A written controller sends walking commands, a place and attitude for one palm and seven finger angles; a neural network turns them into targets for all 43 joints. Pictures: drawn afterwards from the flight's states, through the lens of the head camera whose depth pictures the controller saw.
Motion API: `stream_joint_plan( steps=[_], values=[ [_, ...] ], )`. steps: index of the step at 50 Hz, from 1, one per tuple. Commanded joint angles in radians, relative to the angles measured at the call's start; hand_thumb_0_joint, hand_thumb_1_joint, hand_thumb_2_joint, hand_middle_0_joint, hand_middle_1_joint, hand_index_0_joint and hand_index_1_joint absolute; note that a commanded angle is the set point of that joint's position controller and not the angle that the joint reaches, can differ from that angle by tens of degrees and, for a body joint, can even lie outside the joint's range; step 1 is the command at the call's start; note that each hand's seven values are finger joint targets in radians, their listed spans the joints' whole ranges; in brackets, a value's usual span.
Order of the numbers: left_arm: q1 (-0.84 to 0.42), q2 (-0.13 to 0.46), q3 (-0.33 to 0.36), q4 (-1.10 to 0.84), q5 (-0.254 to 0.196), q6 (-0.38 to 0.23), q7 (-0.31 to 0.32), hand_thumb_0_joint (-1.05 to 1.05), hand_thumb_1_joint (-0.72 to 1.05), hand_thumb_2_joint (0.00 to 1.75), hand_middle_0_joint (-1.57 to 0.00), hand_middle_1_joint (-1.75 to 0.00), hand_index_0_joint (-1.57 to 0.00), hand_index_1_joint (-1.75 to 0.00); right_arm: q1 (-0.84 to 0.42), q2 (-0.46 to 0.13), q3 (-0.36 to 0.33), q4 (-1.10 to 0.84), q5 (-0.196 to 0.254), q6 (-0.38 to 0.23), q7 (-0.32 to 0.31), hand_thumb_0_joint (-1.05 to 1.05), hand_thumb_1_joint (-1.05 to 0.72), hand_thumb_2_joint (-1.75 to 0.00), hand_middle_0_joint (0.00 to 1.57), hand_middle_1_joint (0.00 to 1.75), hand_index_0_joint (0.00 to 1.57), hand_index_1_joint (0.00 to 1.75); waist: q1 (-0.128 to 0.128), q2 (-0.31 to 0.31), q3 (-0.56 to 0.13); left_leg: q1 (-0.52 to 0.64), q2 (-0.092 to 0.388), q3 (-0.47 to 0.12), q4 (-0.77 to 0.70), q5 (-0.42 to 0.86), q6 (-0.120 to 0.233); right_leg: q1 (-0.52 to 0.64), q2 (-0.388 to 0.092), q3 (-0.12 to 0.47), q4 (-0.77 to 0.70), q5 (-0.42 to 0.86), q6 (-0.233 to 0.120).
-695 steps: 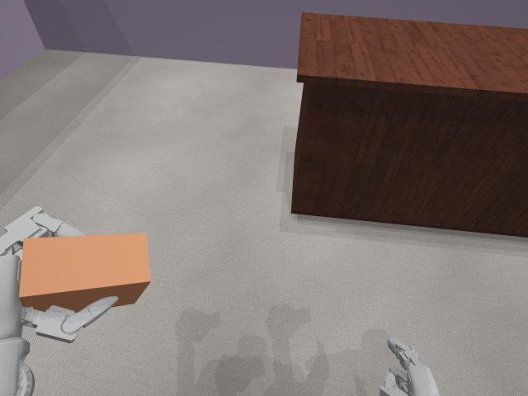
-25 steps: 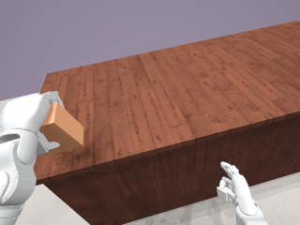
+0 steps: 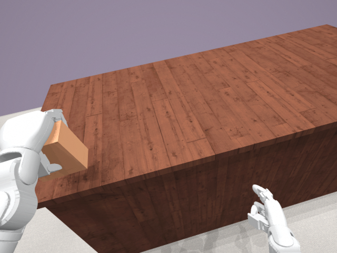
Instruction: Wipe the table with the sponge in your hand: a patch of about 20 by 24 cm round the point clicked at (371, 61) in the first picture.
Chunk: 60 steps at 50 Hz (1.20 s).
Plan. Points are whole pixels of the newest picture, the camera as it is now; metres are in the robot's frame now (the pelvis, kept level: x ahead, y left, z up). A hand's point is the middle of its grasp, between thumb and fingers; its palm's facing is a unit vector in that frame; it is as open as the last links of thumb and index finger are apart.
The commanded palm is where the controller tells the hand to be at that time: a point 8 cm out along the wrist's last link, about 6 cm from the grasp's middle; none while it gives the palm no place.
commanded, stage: move the sponge above the wiping area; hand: left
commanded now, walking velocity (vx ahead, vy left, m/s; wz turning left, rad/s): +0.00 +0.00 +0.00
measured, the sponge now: (57, 157) +0.24 +0.30 +0.15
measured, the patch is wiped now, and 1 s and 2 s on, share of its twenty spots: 0.00 0.00 0.00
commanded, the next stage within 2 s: none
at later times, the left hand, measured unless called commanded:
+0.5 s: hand (55, 140) +0.26 +0.31 +0.18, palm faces +0.13 -0.06 -0.99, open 9.6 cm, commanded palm +0.22 +0.30 +0.25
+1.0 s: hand (59, 140) +0.28 +0.31 +0.16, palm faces +0.08 -0.04 -1.00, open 9.6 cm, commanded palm +0.24 +0.31 +0.23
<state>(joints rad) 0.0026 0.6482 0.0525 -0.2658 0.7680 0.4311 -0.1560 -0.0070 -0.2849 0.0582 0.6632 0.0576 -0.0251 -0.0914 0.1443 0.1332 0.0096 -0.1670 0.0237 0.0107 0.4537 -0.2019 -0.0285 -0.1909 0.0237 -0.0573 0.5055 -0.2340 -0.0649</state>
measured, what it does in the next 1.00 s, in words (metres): stands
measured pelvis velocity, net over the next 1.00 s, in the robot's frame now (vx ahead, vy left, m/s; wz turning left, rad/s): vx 0.02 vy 0.01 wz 0.01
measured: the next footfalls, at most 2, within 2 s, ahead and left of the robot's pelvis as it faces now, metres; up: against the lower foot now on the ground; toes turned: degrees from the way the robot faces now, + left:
none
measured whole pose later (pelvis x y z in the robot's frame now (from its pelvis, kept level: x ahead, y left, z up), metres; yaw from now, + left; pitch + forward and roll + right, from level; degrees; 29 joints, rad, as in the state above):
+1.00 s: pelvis +0.02 +0.01 +0.00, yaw +1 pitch -3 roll +1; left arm -0.05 0.60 -0.01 -0.18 0.85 0.42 -0.15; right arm 0.00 -0.26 0.07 0.66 0.05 -0.01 -0.06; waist 0.14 0.12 0.00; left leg -0.16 0.01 0.00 0.41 -0.20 -0.02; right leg -0.17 0.01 -0.06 0.45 -0.23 -0.05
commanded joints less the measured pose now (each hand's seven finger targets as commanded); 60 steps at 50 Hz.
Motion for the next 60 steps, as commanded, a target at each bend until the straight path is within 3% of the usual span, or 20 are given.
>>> stream_joint_plan(
  steps=[1, 5, 11, 15, 18, 20, 23, 25, 28, 30, 31, 35, 37, 40, 44, 45, 46, 50, 56, 60],
  values=[
    [-0.315, 0.277, 0.164, -0.155, 0.05, -0.026, 0.042, 0.0, 0.1, 1.3, -1.2, -1.6, -1.2, -1.6, -0.26, -0.064, -0.023, -0.19, -0.011, -0.077, -0.004, 0.0, -0.9, -0.9, 0.2, 0.3, 0.2, 0.3, 0.003, -0.06, -0.194, 0.018, -0.049, -0.018, -0.026, 0.096, 0.051, 0.062, -0.061, 0.153, -0.142, -0.012, 0.013],
    [-0.299, 0.303, 0.198, -0.184, 0.058, -0.033, 0.037, 0.0, 0.1, 1.3, -1.2, -1.6, -1.2, -1.6, -0.291, -0.055, -0.019, -0.193, -0.001, -0.078, 0.002, 0.0, -0.9, -0.9, 0.2, 0.3, 0.2, 0.3, 0.008, -0.049, -0.196, 0.033, -0.052, -0.029, -0.036, 0.113, 0.051, 0.061, -0.045, 0.17, -0.141, 0.012, 0.008],
    [-0.391, 0.225, 0.109, -0.12, 0.073, -0.035, 0.045, 0.0, 0.1, 1.3, -1.2, -1.6, -1.2, -1.6, -0.252, -0.058, -0.019, -0.18, -0.01, -0.077, -0.001, 0.0, -0.9, -0.9, 0.2, 0.3, 0.2, 0.3, -0.002, -0.054, -0.196, 0.033, -0.048, -0.026, -0.065, 0.089, 0.051, 0.058, -0.045, 0.102, -0.144, -0.008, 0.009],
    [-0.383, 0.262, 0.149, -0.129, 0.093, -0.024, 0.048, 0.0, 0.1, 1.3, -1.2, -1.6, -1.2, -1.6, -0.279, -0.053, -0.015, -0.182, -0.002, -0.075, 0.007, 0.0, -0.9, -0.9, 0.2, 0.3, 0.2, 0.3, 0.007, -0.047, -0.216, 0.046, -0.049, -0.04, -0.069, 0.12, 0.048, 0.073, -0.03, 0.138, -0.139, 0.027, -0.004],
    [-0.316, 0.209, 0.113, -0.133, 0.086, -0.016, 0.043, 0.0, 0.1, 1.3, -1.2, -1.6, -1.2, -1.6, -0.241, -0.058, -0.023, -0.179, -0.014, -0.06, 0.017, 0.0, -0.9, -0.9, 0.2, 0.3, 0.2, 0.3, 0.012, -0.055, -0.233, 0.048, -0.044, -0.031, -0.078, 0.169, 0.051, 0.101, -0.033, 0.076, -0.125, 0.097, 0.006],
    [-0.346, 0.222, 0.129, -0.166, 0.093, -0.008, 0.046, 0.0, 0.1, 1.3, -1.2, -1.6, -1.2, -1.6, -0.286, -0.044, -0.011, -0.193, -0.004, -0.063, 0.02, 0.0, -0.9, -0.9, 0.2, 0.3, 0.2, 0.3, 0.014, -0.051, -0.216, 0.05, -0.042, -0.04, -0.074, 0.155, 0.048, 0.081, -0.025, 0.118, -0.13, 0.069, -0.006],
    [-0.296, 0.2, 0.113, -0.132, 0.09, 0.002, 0.047, 0.0, 0.1, 1.3, -1.2, -1.6, -1.2, -1.6, -0.237, -0.059, -0.019, -0.179, -0.012, -0.045, 0.026, 0.0, -0.9, -0.9, 0.2, 0.3, 0.2, 0.3, 0.007, -0.071, -0.214, 0.044, -0.039, -0.03, -0.081, 0.172, 0.051, 0.086, -0.028, 0.067, -0.131, 0.099, 0.008],
    [-0.32, 0.226, 0.14, -0.187, 0.096, 0.005, 0.054, 0.0, 0.1, 1.3, -1.2, -1.6, -1.2, -1.6, -0.282, -0.046, -0.009, -0.201, -0.002, -0.051, 0.027, 0.0, -0.9, -0.9, 0.2, 0.3, 0.2, 0.3, 0.016, -0.046, -0.225, 0.052, -0.042, -0.041, -0.075, 0.175, 0.048, 0.089, -0.02, 0.113, -0.126, 0.089, -0.007],
    [-0.306, 0.18, 0.092, -0.143, 0.098, 0.01, 0.052, 0.0, 0.1, 1.3, -1.2, -1.6, -1.2, -1.6, -0.235, -0.058, -0.019, -0.183, -0.01, -0.037, 0.028, 0.0, -0.9, -0.9, 0.2, 0.3, 0.2, 0.3, 0.002, -0.063, -0.21, 0.051, -0.04, -0.032, -0.082, 0.178, 0.052, 0.079, -0.023, 0.062, -0.133, 0.098, 0.006],
    [-0.338, 0.194, 0.099, -0.191, 0.107, 0.01, 0.054, 0.0, 0.1, 1.3, -1.2, -1.6, -1.2, -1.6, -0.279, -0.044, -0.009, -0.202, 0.002, -0.048, 0.027, 0.0, -0.9, -0.9, 0.2, 0.3, 0.2, 0.3, 0.007, -0.048, -0.224, 0.067, -0.042, -0.043, -0.077, 0.178, 0.052, 0.076, -0.015, 0.104, -0.129, 0.086, -0.008],
    [-0.335, 0.168, 0.069, -0.174, 0.107, 0.01, 0.053, 0.0, 0.1, 1.3, -1.2, -1.6, -1.2, -1.6, -0.242, -0.053, -0.015, -0.194, -0.009, -0.046, 0.027, 0.0, -0.9, -0.9, 0.2, 0.3, 0.2, 0.3, 0.002, -0.052, -0.244, 0.064, -0.042, -0.033, -0.078, 0.187, 0.054, 0.092, -0.025, 0.063, -0.125, 0.1, -0.001],
    [-0.366, 0.198, 0.084, -0.167, 0.128, 0.008, 0.05, 0.0, 0.1, 1.3, -1.2, -1.6, -1.2, -1.6, -0.269, -0.046, -0.009, -0.197, 0.002, -0.048, 0.025, 0.0, -0.9, -0.9, 0.2, 0.3, 0.2, 0.3, 0.0, -0.052, -0.214, 0.072, -0.045, -0.046, -0.081, 0.18, 0.054, 0.071, -0.012, 0.105, -0.137, 0.086, -0.01],
    [-0.374, 0.166, 0.046, -0.12, 0.132, 0.006, 0.05, 0.0, 0.1, 1.3, -1.2, -1.6, -1.2, -1.6, -0.225, -0.05, -0.014, -0.18, -0.005, -0.045, 0.025, 0.0, -0.9, -0.9, 0.2, 0.3, 0.2, 0.3, -0.009, -0.062, -0.219, 0.071, -0.046, -0.036, -0.085, 0.193, 0.055, 0.075, -0.022, 0.066, -0.138, 0.096, 0.003],
    [-0.389, 0.215, 0.093, -0.15, 0.138, -0.006, 0.052, 0.0, 0.1, 1.3, -1.2, -1.6, -1.2, -1.6, -0.262, -0.047, -0.011, -0.195, -0.001, -0.051, 0.023, 0.0, -0.9, -0.9, 0.2, 0.3, 0.2, 0.3, 0.005, -0.044, -0.243, 0.085, -0.051, -0.042, -0.074, 0.197, 0.057, 0.09, -0.013, 0.112, -0.138, 0.106, -0.013],
    [-0.31, 0.219, 0.115, -0.092, 0.122, -0.014, 0.052, 0.0, 0.1, 1.3, -1.2, -1.6, -1.2, -1.6, -0.211, -0.059, -0.022, -0.178, -0.009, -0.037, 0.031, 0.0, -0.9, -0.9, 0.2, 0.3, 0.2, 0.3, 0.006, -0.073, -0.235, 0.063, -0.05, -0.03, -0.073, 0.229, 0.057, 0.112, -0.027, 0.068, -0.134, 0.163, 0.005],
    [-0.333, 0.247, 0.139, -0.109, 0.128, -0.009, 0.054, 0.0, 0.1, 1.3, -1.2, -1.6, -1.2, -1.6, -0.249, -0.055, -0.011, -0.191, -0.002, -0.044, 0.029, 0.0, -0.9, -0.9, 0.2, 0.3, 0.2, 0.3, 0.009, -0.052, -0.231, 0.065, -0.053, -0.037, -0.069, 0.22, 0.056, 0.103, -0.015, 0.111, -0.133, 0.148, -0.009],
    [-0.341, 0.205, 0.106, -0.09, 0.121, -0.01, 0.054, 0.0, 0.1, 1.3, -1.2, -1.6, -1.2, -1.6, -0.22, -0.059, -0.017, -0.185, -0.01, -0.041, 0.029, 0.0, -0.9, -0.9, 0.2, 0.3, 0.2, 0.3, 0.001, -0.064, -0.245, 0.058, -0.051, -0.022, -0.063, 0.23, 0.058, 0.117, -0.027, 0.073, -0.126, 0.171, -0.002],
    [-0.297, 0.241, 0.142, -0.086, 0.111, -0.017, 0.047, 0.0, 0.1, 1.3, -1.2, -1.6, -1.2, -1.6, -0.243, -0.058, -0.015, -0.196, 0.001, -0.043, 0.028, 0.0, -0.9, -0.9, 0.2, 0.3, 0.2, 0.3, 0.002, -0.065, -0.219, 0.059, -0.054, -0.027, -0.053, 0.21, 0.059, 0.096, -0.023, 0.119, -0.136, 0.16, -0.002],
    [-0.349, 0.232, 0.118, -0.034, 0.098, -0.068, 0.04, 0.0, 0.1, 1.3, -1.2, -1.6, -1.2, -1.6, -0.182, -0.068, -0.026, -0.188, -0.007, -0.053, 0.009, 0.0, -0.9, -0.9, 0.2, 0.3, 0.2, 0.3, -0.02, -0.074, -0.225, 0.057, -0.057, -0.017, -0.033, 0.188, 0.065, 0.084, -0.038, 0.086, -0.141, 0.146, 0.011],
    [-0.364, 0.31, 0.19, -0.033, 0.101, -0.116, 0.053, 0.0, 0.1, 1.3, -1.2, -1.6, -1.2, -1.6, -0.196, -0.068, -0.027, -0.186, 0.0, -0.068, 0.001, 0.0, -0.9, -0.9, 0.2, 0.3, 0.2, 0.3, -0.016, -0.062, -0.223, 0.07, -0.061, -0.027, -0.027, 0.182, 0.064, 0.082, -0.03, 0.131, -0.15, 0.137, 0.002]
  ],
)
